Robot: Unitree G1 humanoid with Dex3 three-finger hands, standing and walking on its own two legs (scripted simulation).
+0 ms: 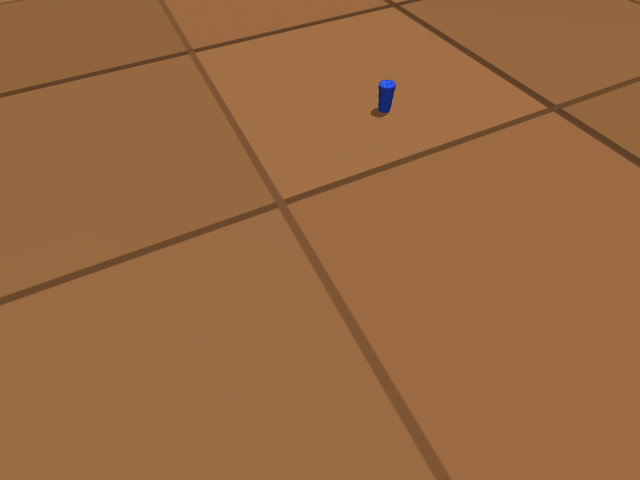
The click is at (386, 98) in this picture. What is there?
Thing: tapered cup
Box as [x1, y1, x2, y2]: [378, 80, 395, 112]
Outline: 382,80 379,82 378,106 380,111 387,112 391,104 395,83 391,80
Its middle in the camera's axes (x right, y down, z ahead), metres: +0.37 -0.80 +2.14
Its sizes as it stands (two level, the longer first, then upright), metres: 0.088 0.088 0.153
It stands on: the floor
